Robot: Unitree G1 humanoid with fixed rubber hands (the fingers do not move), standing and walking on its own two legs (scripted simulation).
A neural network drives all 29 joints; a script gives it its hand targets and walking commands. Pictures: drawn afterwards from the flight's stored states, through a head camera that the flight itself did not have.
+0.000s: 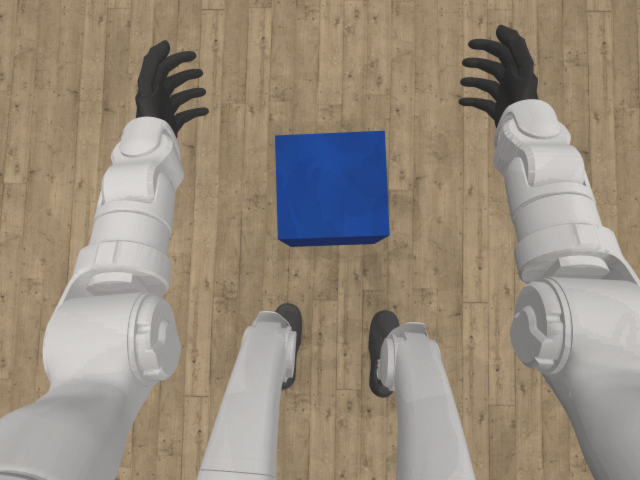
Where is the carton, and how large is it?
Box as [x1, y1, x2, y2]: [275, 131, 389, 246]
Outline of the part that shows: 384,131 275,135 278,239 290,246 374,243 389,234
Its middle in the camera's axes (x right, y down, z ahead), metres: +0.03 -0.11 +0.86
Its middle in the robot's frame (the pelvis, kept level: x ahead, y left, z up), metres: +0.49 +0.03 -0.51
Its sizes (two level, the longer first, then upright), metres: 0.210 0.200 0.250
